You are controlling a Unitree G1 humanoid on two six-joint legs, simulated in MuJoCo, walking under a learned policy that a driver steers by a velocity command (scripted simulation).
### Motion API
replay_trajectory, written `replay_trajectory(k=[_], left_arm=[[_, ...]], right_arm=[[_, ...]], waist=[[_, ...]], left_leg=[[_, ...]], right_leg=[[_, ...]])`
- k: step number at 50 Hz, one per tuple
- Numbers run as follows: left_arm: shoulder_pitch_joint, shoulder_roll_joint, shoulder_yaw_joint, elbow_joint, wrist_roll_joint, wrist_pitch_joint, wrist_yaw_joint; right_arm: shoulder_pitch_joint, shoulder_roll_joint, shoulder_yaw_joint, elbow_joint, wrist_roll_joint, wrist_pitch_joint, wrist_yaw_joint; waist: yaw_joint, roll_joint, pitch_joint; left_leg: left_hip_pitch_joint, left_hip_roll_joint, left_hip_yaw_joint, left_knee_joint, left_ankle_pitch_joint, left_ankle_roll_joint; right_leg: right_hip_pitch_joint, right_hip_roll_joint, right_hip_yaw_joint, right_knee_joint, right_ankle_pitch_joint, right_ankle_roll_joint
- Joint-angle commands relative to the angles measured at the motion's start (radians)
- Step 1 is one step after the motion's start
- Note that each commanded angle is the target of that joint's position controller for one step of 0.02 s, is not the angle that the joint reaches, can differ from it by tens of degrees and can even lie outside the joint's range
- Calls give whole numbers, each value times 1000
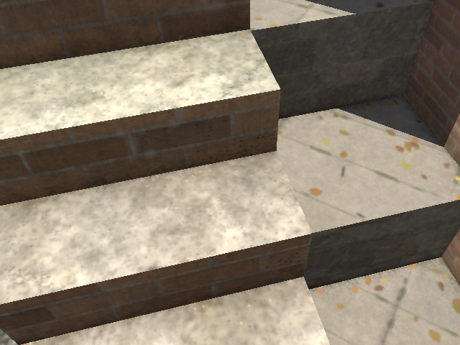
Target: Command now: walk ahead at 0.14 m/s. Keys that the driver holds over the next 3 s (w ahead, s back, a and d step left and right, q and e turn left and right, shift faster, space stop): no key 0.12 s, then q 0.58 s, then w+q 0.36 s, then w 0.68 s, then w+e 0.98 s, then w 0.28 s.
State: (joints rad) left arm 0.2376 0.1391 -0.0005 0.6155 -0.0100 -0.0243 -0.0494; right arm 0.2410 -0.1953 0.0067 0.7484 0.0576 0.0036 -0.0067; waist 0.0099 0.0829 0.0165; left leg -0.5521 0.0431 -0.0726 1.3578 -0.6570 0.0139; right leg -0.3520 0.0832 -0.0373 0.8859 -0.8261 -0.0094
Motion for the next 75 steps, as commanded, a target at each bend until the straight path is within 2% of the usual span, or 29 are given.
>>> replay_trajectory(k=[1,4,6,7,9,13,20,21,22,23,24,25,27,30,32,38,40,41,43,47,50,52,54,62,65,68,70,72,75], left_arm=[[47,160,41,-82,5,-46,1],[-250,166,11,-200,16,9,82],[-134,0,-30,-165,31,27,101],[-59,53,-16,-170,3,55,98],[-64,48,-39,-186,-3,69,93],[-55,86,-32,-260,19,88,89],[75,122,8,-237,26,93,94],[105,121,23,-213,27,79,80],[147,-4,-165,-49,143,-8,-93],[247,-102,-167,32,161,-78,-175],[330,-49,-153,101,182,-128,-215],[298,166,-100,94,181,-136,-213],[-64,294,-36,-72,223,-61,-203],[-102,243,-60,-119,84,-74,-46],[-202,174,-78,-170,0,-74,6],[66,101,-89,-103,53,-96,-30],[138,176,-43,-48,80,-75,-32],[44,227,39,42,-11,-66,4],[-90,170,24,13,-26,-65,2],[-34,192,38,125,-85,-36,-17],[-3,172,20,164,-64,-19,11],[-138,148,14,99,-60,-31,57],[-299,158,21,41,-17,-43,50],[-365,23,-36,-162,-49,-44,97],[-98,65,-39,-102,-53,40,100],[71,106,-27,-18,-61,60,89],[42,130,-27,29,-85,45,65],[30,241,15,76,62,83,57],[-92,49,-39,179,98,16,64]], right_arm=[[-72,29,30,-221,-10,49,8],[21,63,31,-302,-44,60,32],[-46,191,79,-193,-52,30,51],[-66,66,41,-174,-41,26,24],[-65,85,52,-261,-41,32,-19],[-187,-9,16,-318,-50,51,-25],[-327,35,34,-411,-36,27,-62],[-293,49,33,-392,-20,35,-74],[-286,-11,95,-553,-68,10,-37],[-217,-28,76,-415,-73,66,-51],[-81,-55,48,-399,-89,102,-38],[139,-34,42,-381,-49,109,12],[179,-233,-36,-306,-34,68,52],[83,-250,-72,-187,-62,-38,47],[-151,-183,-56,-163,-44,-40,88],[-62,-218,-113,44,-18,-44,98],[-47,-231,-137,85,-35,-58,106],[-29,-29,-60,-69,90,25,26],[-73,-55,-47,-83,43,65,-2],[-112,-122,-53,-209,-36,104,-24],[29,-229,-96,-138,-43,83,-9],[137,-270,-86,-117,-33,77,-27],[9,-232,-62,-124,-64,59,-37],[58,-160,-33,154,-70,-17,36],[-213,-246,-44,30,-14,-48,25],[-7,-409,-98,91,56,-21,-42],[155,-291,-68,122,9,-8,-84],[57,-123,-27,56,-94,-40,-34],[-147,16,28,-216,-127,-131,44]], waist=[[-30,-166,-74],[-251,-115,-170],[-123,41,-129],[-81,227,-188],[-98,15,-199],[4,-28,-135],[75,64,-91],[79,70,-63],[-48,-42,260],[-22,-200,183],[-71,-235,76],[-166,-365,-168],[-72,-191,-284],[-18,75,-155],[43,-172,-49],[125,-203,2],[136,-233,58],[-16,-245,-96],[-30,-199,-102],[-74,-472,0],[-79,-226,-90],[-118,320,-251],[-98,199,-95],[30,-12,94],[193,-68,-88],[227,-19,-216],[105,-31,-225],[81,-428,-255],[-51,-108,-50]], left_leg=[[-260,-201,-90,119,-57,-17],[-15,3,-44,-504,12,3],[315,-36,-43,-843,444,80],[168,31,-220,-509,821,156],[265,80,-292,-466,942,187],[116,31,-387,-423,770,207],[-275,1,-460,-421,286,137],[-294,-32,-415,-390,205,124],[-562,-98,-255,-146,5,-81],[-648,-241,-103,34,-120,-68],[-685,-242,-46,291,-127,-104],[-749,-225,-121,566,-188,-239],[-1067,-292,-191,1348,-202,-258],[-924,-152,-236,1335,335,-206],[-682,-88,-97,1058,407,-166],[-616,-65,-170,662,511,-114],[-643,-81,-146,602,521,-69],[-408,-2,-3,303,606,-116],[86,-39,138,-183,541,-109],[63,-22,171,-680,170,83],[459,-22,17,-1038,511,130],[849,217,-482,-1017,851,202],[652,241,-444,-1043,509,211],[302,167,-79,-1159,397,64],[-148,86,128,-1409,1008,71],[346,213,75,-1113,2174,157],[580,182,78,-779,2050,182],[280,-153,73,-78,624,121],[-222,-173,-159,598,517,81]], right_leg=[[396,-318,326,-254,1864,-23],[149,-348,504,-118,1441,-55],[-172,-30,172,183,329,-4],[-144,30,46,380,401,112],[-304,5,93,504,357,135],[-352,15,16,661,558,152],[24,-39,61,75,677,60],[102,-66,52,-200,762,24],[-78,-293,276,-524,1078,-199],[229,-215,34,-799,1281,-167],[257,-244,31,-563,1550,-232],[392,-528,352,-276,2435,-508],[416,-620,417,-263,2241,-590],[270,-521,406,-549,616,-313],[84,-354,198,-700,309,-180],[321,-384,0,-685,458,-151],[326,-451,21,-759,446,-242],[424,-392,-38,-670,518,-158],[105,-280,-248,-646,684,-102],[308,-432,-130,-570,957,-195],[161,-362,-205,-169,1030,-156],[-424,-124,-133,379,389,11],[-666,-148,-56,861,462,41],[-1115,-87,68,1324,522,-100],[-166,-87,-112,837,688,-121],[11,-16,-179,491,238,-93],[3,23,-46,78,196,-113],[-22,-193,663,-479,5,-251],[-137,-287,718,-464,104,-234]])
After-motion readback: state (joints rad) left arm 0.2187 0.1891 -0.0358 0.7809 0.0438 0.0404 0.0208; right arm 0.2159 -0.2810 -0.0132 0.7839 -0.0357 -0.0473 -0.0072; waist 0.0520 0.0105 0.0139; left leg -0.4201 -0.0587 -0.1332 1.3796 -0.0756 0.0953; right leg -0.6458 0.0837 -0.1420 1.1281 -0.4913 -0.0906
